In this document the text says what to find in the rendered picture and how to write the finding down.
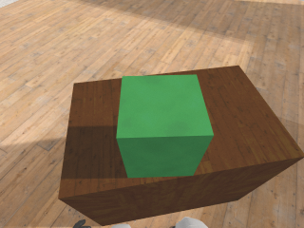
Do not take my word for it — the pedestal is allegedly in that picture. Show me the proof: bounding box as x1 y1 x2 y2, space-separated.
58 66 304 226

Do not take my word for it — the robot right thigh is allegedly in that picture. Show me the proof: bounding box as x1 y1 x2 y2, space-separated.
175 218 208 228

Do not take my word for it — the carton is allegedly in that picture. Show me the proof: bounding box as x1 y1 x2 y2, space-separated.
116 74 214 179

